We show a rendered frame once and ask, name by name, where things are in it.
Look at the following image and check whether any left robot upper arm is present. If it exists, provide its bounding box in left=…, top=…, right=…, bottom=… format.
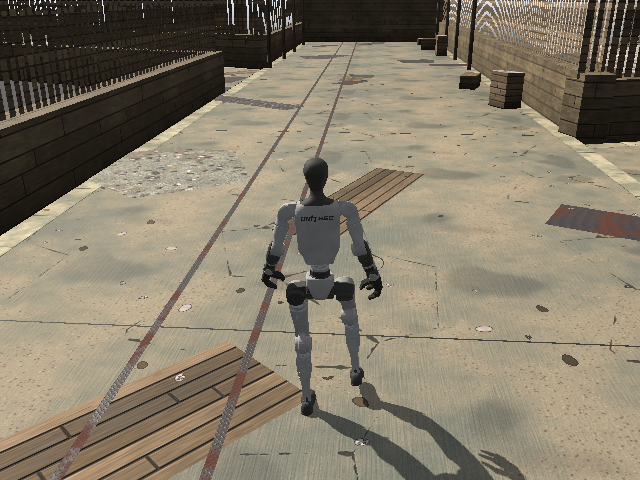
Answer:
left=270, top=202, right=297, bottom=257

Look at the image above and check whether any robot left hand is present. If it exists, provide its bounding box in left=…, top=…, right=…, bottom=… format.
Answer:
left=261, top=271, right=285, bottom=289

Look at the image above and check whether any right robot forearm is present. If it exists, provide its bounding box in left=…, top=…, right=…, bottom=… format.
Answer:
left=358, top=240, right=380, bottom=281

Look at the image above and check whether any right robot upper arm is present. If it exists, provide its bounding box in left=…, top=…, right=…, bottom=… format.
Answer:
left=338, top=200, right=367, bottom=257

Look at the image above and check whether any left robot forearm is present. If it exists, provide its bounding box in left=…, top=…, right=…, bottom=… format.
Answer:
left=263, top=241, right=280, bottom=275

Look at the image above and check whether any left robot foot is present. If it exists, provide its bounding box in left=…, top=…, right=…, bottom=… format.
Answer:
left=301, top=389, right=316, bottom=416

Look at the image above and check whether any robot right hand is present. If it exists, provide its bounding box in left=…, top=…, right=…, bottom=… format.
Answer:
left=359, top=276, right=383, bottom=300

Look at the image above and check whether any robot right shin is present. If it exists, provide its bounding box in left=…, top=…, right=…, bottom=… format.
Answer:
left=345, top=308, right=360, bottom=374

